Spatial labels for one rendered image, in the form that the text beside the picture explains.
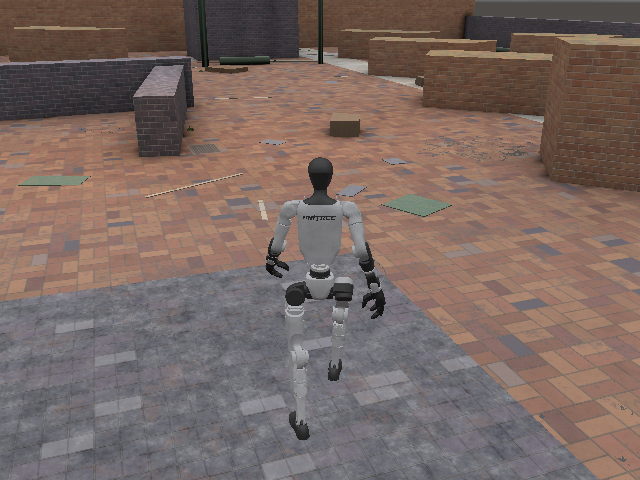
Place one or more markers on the left robot hand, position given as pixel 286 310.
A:
pixel 272 271

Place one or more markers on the right robot hand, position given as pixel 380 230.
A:
pixel 379 303

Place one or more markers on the robot right foot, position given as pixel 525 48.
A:
pixel 333 374

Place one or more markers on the left robot forearm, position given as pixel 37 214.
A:
pixel 272 256

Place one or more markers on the right robot shin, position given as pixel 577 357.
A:
pixel 338 338

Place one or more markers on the right robot forearm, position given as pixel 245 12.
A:
pixel 369 271

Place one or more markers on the left robot upper arm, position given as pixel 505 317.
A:
pixel 288 211

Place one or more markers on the right robot upper arm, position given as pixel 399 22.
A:
pixel 351 211

